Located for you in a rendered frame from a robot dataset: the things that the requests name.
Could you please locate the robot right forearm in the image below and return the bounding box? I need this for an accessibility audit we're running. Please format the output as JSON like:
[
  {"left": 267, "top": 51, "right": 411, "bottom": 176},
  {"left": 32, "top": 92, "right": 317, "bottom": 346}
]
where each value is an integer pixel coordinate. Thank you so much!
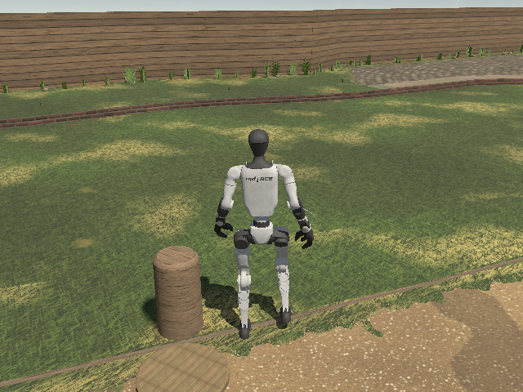
[{"left": 293, "top": 197, "right": 311, "bottom": 233}]

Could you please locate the robot left hand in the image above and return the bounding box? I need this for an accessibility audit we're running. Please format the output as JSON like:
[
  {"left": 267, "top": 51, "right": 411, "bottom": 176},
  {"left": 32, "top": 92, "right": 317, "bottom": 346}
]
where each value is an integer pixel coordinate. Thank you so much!
[{"left": 214, "top": 223, "right": 233, "bottom": 238}]

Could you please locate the robot left forearm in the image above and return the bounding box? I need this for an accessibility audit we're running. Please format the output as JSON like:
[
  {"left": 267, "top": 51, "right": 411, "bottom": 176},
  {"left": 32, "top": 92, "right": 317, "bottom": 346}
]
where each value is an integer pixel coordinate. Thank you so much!
[{"left": 215, "top": 198, "right": 229, "bottom": 226}]

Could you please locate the robot right shin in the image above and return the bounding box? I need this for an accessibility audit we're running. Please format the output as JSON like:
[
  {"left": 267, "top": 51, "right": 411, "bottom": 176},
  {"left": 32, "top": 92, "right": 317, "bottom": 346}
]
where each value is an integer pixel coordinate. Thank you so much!
[{"left": 278, "top": 257, "right": 289, "bottom": 312}]

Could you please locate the right robot upper arm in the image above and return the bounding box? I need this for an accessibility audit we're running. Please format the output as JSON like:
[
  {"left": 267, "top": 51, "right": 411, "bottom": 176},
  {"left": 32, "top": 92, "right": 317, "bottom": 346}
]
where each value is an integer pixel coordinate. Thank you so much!
[{"left": 276, "top": 164, "right": 300, "bottom": 210}]

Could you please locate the humanoid robot head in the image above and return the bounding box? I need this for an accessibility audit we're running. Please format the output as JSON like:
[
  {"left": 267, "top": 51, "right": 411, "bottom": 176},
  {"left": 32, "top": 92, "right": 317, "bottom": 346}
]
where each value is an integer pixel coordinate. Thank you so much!
[{"left": 245, "top": 129, "right": 274, "bottom": 169}]

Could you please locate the robot right hand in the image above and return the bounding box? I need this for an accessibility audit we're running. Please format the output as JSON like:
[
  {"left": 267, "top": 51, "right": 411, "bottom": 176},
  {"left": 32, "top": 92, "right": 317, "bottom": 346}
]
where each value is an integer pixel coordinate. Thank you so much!
[{"left": 295, "top": 229, "right": 314, "bottom": 249}]

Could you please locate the left robot upper arm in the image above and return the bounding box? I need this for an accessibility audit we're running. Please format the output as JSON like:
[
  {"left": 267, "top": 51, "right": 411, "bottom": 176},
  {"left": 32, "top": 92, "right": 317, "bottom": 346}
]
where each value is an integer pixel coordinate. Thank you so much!
[{"left": 221, "top": 165, "right": 243, "bottom": 211}]

